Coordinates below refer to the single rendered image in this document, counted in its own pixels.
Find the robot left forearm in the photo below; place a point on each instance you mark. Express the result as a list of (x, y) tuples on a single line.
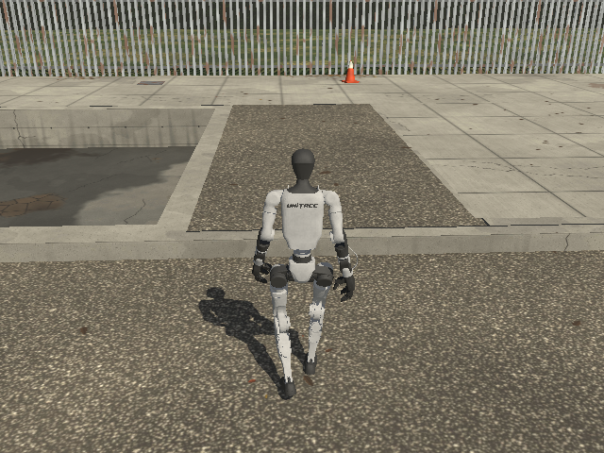
[(261, 250)]

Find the robot left upper arm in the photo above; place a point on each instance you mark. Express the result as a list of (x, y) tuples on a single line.
[(273, 198)]

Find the robot right hand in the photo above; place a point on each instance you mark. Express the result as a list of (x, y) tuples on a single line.
[(349, 288)]

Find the robot right upper arm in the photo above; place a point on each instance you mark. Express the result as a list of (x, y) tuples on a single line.
[(335, 216)]

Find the robot left thigh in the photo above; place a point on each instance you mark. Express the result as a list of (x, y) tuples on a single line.
[(279, 277)]

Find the robot thigh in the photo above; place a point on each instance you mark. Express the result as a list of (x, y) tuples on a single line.
[(279, 277), (323, 276)]

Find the robot right forearm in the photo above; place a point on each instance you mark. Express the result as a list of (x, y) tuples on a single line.
[(343, 257)]

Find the robot right thigh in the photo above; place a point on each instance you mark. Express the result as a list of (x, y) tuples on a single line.
[(323, 276)]

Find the robot left hand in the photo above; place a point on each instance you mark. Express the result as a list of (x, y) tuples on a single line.
[(263, 269)]

